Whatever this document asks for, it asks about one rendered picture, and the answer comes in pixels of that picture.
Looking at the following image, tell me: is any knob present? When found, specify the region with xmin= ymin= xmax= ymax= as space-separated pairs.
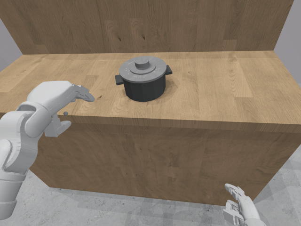
xmin=135 ymin=57 xmax=150 ymax=68

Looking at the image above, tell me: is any lid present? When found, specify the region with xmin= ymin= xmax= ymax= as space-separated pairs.
xmin=119 ymin=56 xmax=166 ymax=83

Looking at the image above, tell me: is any right robot hand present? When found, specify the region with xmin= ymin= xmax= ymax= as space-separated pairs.
xmin=223 ymin=184 xmax=260 ymax=226

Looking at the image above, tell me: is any pot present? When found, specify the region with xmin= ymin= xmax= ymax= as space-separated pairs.
xmin=115 ymin=65 xmax=172 ymax=102

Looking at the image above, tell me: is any left robot hand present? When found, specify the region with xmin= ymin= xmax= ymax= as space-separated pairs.
xmin=26 ymin=81 xmax=95 ymax=137

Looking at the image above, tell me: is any left robot forearm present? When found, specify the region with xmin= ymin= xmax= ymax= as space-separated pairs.
xmin=0 ymin=101 xmax=52 ymax=220

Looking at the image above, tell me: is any table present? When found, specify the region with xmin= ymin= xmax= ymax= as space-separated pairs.
xmin=0 ymin=0 xmax=301 ymax=206

